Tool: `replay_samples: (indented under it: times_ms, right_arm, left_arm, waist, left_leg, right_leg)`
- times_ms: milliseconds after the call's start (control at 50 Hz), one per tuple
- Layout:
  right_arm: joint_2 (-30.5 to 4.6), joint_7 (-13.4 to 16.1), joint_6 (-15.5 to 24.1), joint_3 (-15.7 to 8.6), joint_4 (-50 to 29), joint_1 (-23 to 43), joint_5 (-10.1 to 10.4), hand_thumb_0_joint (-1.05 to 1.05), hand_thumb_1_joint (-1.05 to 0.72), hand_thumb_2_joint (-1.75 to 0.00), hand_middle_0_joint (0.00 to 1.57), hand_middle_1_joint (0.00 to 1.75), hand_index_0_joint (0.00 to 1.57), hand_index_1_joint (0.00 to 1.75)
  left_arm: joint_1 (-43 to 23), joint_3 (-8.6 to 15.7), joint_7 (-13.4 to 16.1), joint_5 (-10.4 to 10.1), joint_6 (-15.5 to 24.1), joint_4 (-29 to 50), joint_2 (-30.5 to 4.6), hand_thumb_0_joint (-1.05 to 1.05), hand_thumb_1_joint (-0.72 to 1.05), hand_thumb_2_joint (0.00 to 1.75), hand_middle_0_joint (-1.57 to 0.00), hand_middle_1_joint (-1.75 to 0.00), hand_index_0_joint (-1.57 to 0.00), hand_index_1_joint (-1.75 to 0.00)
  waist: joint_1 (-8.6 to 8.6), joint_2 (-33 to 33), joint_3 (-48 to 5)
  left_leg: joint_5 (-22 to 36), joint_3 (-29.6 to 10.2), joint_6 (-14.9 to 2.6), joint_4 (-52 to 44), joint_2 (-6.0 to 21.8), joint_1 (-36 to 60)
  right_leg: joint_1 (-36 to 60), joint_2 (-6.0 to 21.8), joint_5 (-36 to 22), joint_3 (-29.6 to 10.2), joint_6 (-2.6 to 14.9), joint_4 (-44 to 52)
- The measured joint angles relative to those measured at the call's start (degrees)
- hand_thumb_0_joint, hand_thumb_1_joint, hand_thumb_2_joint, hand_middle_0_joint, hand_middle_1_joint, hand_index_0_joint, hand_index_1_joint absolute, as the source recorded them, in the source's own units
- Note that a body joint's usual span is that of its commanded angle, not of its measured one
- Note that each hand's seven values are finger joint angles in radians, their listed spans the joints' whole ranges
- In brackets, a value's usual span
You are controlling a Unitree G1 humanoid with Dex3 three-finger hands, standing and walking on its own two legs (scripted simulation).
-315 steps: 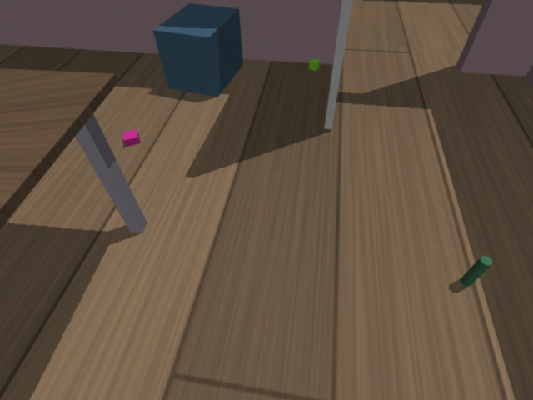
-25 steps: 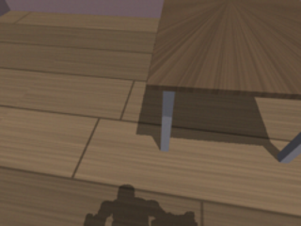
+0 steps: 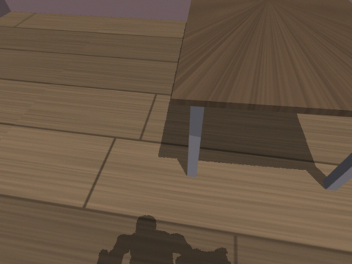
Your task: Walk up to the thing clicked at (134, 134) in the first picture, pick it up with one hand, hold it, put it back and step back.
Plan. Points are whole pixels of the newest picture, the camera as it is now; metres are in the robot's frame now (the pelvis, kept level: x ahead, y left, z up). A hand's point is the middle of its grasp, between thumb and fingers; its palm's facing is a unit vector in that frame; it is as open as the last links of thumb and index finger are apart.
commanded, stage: stand
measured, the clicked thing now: out of the picture +0.89 -1.59 -0.76
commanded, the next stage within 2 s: walk up in 0.02 s
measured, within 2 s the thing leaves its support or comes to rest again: neither
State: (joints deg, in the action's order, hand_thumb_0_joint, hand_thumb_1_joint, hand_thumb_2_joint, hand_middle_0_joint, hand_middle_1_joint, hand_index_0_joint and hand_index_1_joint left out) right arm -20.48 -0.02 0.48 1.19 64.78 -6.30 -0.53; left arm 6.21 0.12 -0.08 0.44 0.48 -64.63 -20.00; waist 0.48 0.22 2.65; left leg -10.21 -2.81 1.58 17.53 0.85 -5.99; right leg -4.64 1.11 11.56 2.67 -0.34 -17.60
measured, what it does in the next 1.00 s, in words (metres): steps on the spot, turning right: right foot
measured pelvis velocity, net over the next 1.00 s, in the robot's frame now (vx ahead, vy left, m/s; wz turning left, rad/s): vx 0.01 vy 0.06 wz -1.04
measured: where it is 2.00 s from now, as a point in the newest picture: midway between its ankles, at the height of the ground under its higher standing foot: outside the picture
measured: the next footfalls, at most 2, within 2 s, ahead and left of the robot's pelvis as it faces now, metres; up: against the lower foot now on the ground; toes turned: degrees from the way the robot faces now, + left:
right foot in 0.68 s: -0.08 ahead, -0.07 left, +0.00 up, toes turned -44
left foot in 1.06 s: +0.17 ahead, +0.02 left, +0.00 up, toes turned -66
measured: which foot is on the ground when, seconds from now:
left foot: down 0.00-0.70, up 0.72-1.00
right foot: down 0.00-0.28, up 0.30-0.66, down 0.68-1.00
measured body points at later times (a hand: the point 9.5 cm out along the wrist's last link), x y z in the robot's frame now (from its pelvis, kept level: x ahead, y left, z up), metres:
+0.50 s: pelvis -0.03 +0.08 -0.01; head +0.02 +0.08 +0.44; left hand +0.22 +0.33 -0.12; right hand -0.09 -0.24 -0.10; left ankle +0.03 +0.17 -0.75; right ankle -0.10 -0.06 -0.69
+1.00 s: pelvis +0.01 +0.06 -0.03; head +0.01 +0.01 +0.42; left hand +0.33 +0.12 -0.11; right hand -0.21 -0.21 -0.14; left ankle +0.15 +0.08 -0.72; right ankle -0.11 -0.04 -0.75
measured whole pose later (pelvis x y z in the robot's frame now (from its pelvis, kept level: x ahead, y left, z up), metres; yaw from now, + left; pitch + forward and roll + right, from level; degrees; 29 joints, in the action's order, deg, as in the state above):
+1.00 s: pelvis +0.01 +0.06 -0.03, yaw -60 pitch -1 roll +0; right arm -24.8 -2.6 -2.6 -4.3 43.4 -11.1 -1.1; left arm 15.8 1.4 0.1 1.7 -0.5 -37.5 -22.1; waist -0.2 3.3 6.3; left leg -24.0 -2.8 0.9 50.5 0.4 -27.3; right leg -16.9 -5.5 18.1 -14.5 -1.4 -36.7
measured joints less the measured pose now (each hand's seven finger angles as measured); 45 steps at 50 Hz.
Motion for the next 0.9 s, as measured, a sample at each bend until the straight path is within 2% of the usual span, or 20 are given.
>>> replay_samples:
  times_ms: [40,80,140,180,240,280,300,340,360,440,500,560,620,680,700,720,760,780,820,900]
  right_arm:
    - [-0.15,-0.42,-0.31,-0.63,-0.52,0.29,-0.2,0.0,-0.9,-0.9,0.21,0.3,0.2,0.3]
    - [-1.1,-0.95,-0.97,-2.34,-3.0,1.98,-0.2,0.0,-0.9,-0.9,0.21,0.3,0.2,0.3]
    - [-2.09,-1.27,-1.76,-4.28,-7.52,4.74,0.0,0.0,-0.9,-0.9,0.21,0.3,0.2,0.3]
    - [-2.11,-1.69,-1.97,-5.11,-10.3,5.98,0.02,0.0,-0.9,-0.9,0.21,0.3,0.2,0.3]
    - [-2.2,-2.15,-2.01,-6.01,-14.01,6.15,-0.4,0.0,-0.91,-0.9,0.21,0.3,0.2,0.3]
    - [-2.39,-2.1,-1.66,-6.48,-16.12,5.08,-0.98,0.0,-0.91,-0.9,0.21,0.3,0.2,0.3]
    - [-2.07,-1.77,-1.43,-6.86,-16.81,4.31,-1.42,0.0,-0.91,-0.9,0.21,0.3,0.2,0.3]
    - [-1.1,-1.75,-2.2,-6.83,-17.08,2.91,-1.81,0.0,-0.91,-0.9,0.2,0.3,0.2,0.3]
    - [-0.58,-1.87,-2.54,-6.7,-16.96,2.15,-1.85,0.0,-0.91,-0.9,0.2,0.3,0.2,0.3]
    - [0.34,-1.74,-2.6,-6.5,-16.99,-1.35,-1.83,0.0,-0.9,-0.9,0.21,0.3,0.2,0.3]
    - [-0.21,-1.75,-1.83,-6.74,-17.64,-3.34,-1.72,0.0,-0.9,-0.9,0.21,0.3,0.2,0.3]
    - [-1.43,-2.41,-1.2,-6.93,-19.02,-5.08,-1.79,0.0,-0.9,-0.9,0.21,0.3,0.2,0.3]
    - [-2.81,-3.18,-1.17,-6.95,-20.19,-6.4,-1.8,0.0,-0.9,-0.9,0.21,0.3,0.2,0.3]
    - [-3.97,-3.69,-1.92,-7.09,-20.88,-7.62,-1.47,0.0,-0.9,-0.9,0.21,0.3,0.2,0.3]
    - [-4.62,-3.71,-2.2,-7.21,-20.86,-7.91,-1.23,0.0,-0.9,-0.9,0.21,0.3,0.2,0.3]
    - [-5.13,-3.64,-2.64,-7.39,-20.54,-8.02,-0.94,0.0,-0.9,-0.9,0.21,0.3,0.2,0.3]
    - [-5.3,-3.39,-3.82,-7.16,-19.64,-7.6,-0.44,0.01,-0.9,-0.9,0.2,0.3,0.2,0.3]
    - [-5.31,-3.38,-3.98,-6.92,-19.4,-7.27,-0.18,0.01,-0.91,-0.9,0.2,0.3,0.2,0.3]
    - [-5.14,-3.38,-3.66,-6.28,-19.4,-6.83,0.23,0.01,-0.91,-0.9,0.2,0.3,0.2,0.3]
    - [-4.6,-3.3,-3.2,-5.46,-20.61,-6.19,-0.32,0.01,-0.91,-0.9,0.2,0.3,0.2,0.3]
  left_arm:
    - [0.49,0.41,-0.16,0.13,-0.35,1.07,0.09,0.0,0.9,0.9,-0.21,-0.3,-0.21,-0.3]
    - [2.17,1.25,-0.23,0.4,-0.52,3.97,0.36,0.0,0.9,0.9,-0.21,-0.3,-0.21,-0.3]
    - [5.09,2.47,0.02,1.14,-0.78,8.08,0.42,0.0,0.9,0.9,-0.21,-0.3,-0.21,-0.3]
    - [6.85,2.91,0.24,1.48,-1.44,10.27,-0.04,0.0,0.9,0.9,-0.21,-0.3,-0.21,-0.3]
    - [7.98,3.4,0.39,1.95,-2.65,13.29,-0.91,0.0,0.9,0.9,-0.21,-0.3,-0.21,-0.3]
    - [8.12,3.53,0.37,1.86,-3.37,15.35,-1.71,0.01,0.9,0.9,-0.21,-0.3,-0.21,-0.3]
    - [7.3,3.72,0.51,1.8,-3.72,15.96,-2.23,0.01,0.9,0.9,-0.21,-0.3,-0.21,-0.3]
    - [6.19,4.17,0.89,1.94,-4.2,16.94,-2.98,0.01,0.9,0.9,-0.21,-0.3,-0.21,-0.3]
    - [6.02,4.35,0.72,1.96,-4.33,17.33,-3.43,0.01,0.9,0.9,-0.21,-0.3,-0.21,-0.3]
    - [6.25,5.1,-1.55,1.23,-4.28,18.43,-5.03,0.0,0.91,0.9,-0.21,-0.3,-0.2,-0.3]
    - [7.15,5.07,-2.96,1.26,-4.28,19.04,-5.5,0.0,0.91,0.9,-0.21,-0.3,-0.2,-0.3]
    - [7.51,4.68,-3.69,1.49,-4.35,19.41,-5.35,0.0,0.91,0.9,-0.2,-0.3,-0.2,-0.3]
    - [7.21,4.2,-3.83,1.46,-3.63,19.9,-5.29,0.01,0.91,0.9,-0.2,-0.3,-0.2,-0.3]
    - [6.95,4.0,-3.42,1.5,-2.23,20.96,-5.52,0.01,0.91,0.9,-0.21,-0.3,-0.2,-0.3]
    - [6.58,4.08,-3.08,1.6,-1.56,21.28,-5.19,0.01,0.91,0.9,-0.21,-0.3,-0.2,-0.3]
    - [6.24,4.07,-2.68,1.71,-0.96,21.82,-4.63,0.01,0.91,0.9,-0.21,-0.3,-0.2,-0.3]
    - [6.75,3.71,-2.01,1.63,-0.12,23.36,-3.76,0.0,0.91,0.9,-0.21,-0.3,-0.2,-0.3]
    - [7.14,3.35,-1.67,1.3,0.0,23.91,-3.28,0.0,0.91,0.9,-0.21,-0.3,-0.2,-0.3]
    - [7.95,2.53,-1.01,0.8,-0.25,24.7,-2.56,0.0,0.9,0.9,-0.21,-0.3,-0.21,-0.3]
    - [9.1,1.53,-0.29,0.77,-0.77,25.99,-1.97,0.0,0.9,0.9,-0.21,-0.3,-0.21,-0.3]
  waist:
    - [0.41,0.17,0.23]
    - [0.99,1.19,1.7]
    - [1.97,1.22,3.88]
    - [2.1,0.68,4.62]
    - [2.1,-0.17,5.17]
    - [1.61,-0.63,5.14]
    - [1.38,-1.34,5.79]
    - [1.48,-2.29,6.57]
    - [1.16,-2.42,6.57]
    - [-0.15,-2.42,5.38]
    - [-0.98,-1.86,4.59]
    - [-1.73,-0.59,4.23]
    - [-2.69,0.82,4.21]
    - [-3.42,1.95,3.83]
    - [-3.55,3.29,4.21]
    - [-3.66,4.61,4.77]
    - [-2.5,4.69,4.92]
    - [-2.08,4.72,5.02]
    - [-1.81,4.8,4.87]
    - [-1.29,4.28,4.15]
  left_leg:
    - [-0.57,0.75,-0.14,1.08,0.2,-0.55]
    - [-2.93,2.48,-0.87,6.96,0.97,-3.27]
    - [-14.16,0.01,-1.55,20.79,-1.43,-8.97]
    - [-16.51,-1.19,-1.52,25.26,-2.28,-11.58]
    - [-14.97,-2.25,-1.24,22.68,-2.57,-12.28]
    - [-8.11,-2.63,-1.32,14.17,-2.46,-9.76]
    - [-4.59,-1.78,-1.39,13.8,-2.7,-9.67]
    - [-4.54,0.62,-2.01,14.04,-1.96,-8.96]
    - [-4.39,1.48,-2.21,13.18,-1.24,-8.2]
    - [-2.91,5.06,-2.48,8.98,0.96,-5.72]
    - [-2.88,8.61,-2.58,7.76,1.87,-4.8]
    - [-3.92,12.44,-2.68,8.35,3.18,-4.55]
    - [-5.9,15.79,-2.02,10.9,5.08,-5.12]
    - [-9.54,18.36,-0.79,16.69,7.6,-6.85]
    - [-11.33,18.1,-0.78,20.38,9.36,-7.96]
    - [-13.82,15.54,-0.9,25.14,9.88,-9.56]
    - [-19.89,8.87,-0.32,34.37,6.09,-13.08]
    - [-20.93,6.45,-0.03,37.5,4.46,-14.58]
    - [-20.24,3.67,0.34,39.42,2.93,-17.24]
    - [-16.18,1.3,0.5,38.34,1.88,-21.14]
  right_leg:
    - [-0.81,-0.17,0.2,-0.73,0.06,-0.94]
    - [-3.19,-1.1,0.83,-3.13,0.18,-4.01]
    - [-6.22,-1.69,0.62,-8.18,-0.03,-6.73]
    - [-7.72,-2.11,-0.17,-11.41,-0.65,-7.11]
    - [-10.36,-2.92,-0.76,-15.59,-2.3,-8.55]
    - [-13.02,-3.82,0.41,-17.88,-3.14,-12.08]
    - [-14.54,-4.23,4.8,-18.72,-2.32,-15.96]
    - [-18.08,-5.38,13.06,-16.68,-1.33,-25.81]
    - [-19.5,-5.72,14.41,-14.7,-1.11,-30.32]
    - [-22.04,-4.39,9.55,-9.56,-0.83,-40.52]
    - [-20.67,-1.27,7.2,-7.31,-1.36,-37.86]
    - [-18.65,1.36,9.15,-4.87,-1.42,-31.55]
    - [-16.33,2.36,9.9,-3.03,-0.51,-24.79]
    - [-12.38,1.81,8.05,-0.91,0.69,-16.93]
    - [-11.76,0.47,5.4,-0.77,0.6,-15.98]
    - [-11.82,-0.77,5.52,-0.85,0.48,-17.06]
    - [-12.43,-1.8,6.4,-3.51,0.83,-18.69]
    - [-12.04,-2.29,6.18,-4.87,1.0,-18.23]
    - [-11.03,-3.17,5.36,-7.04,0.85,-16.66]
    - [-10.79,-4.79,5.14,-11.45,0.36,-16.34]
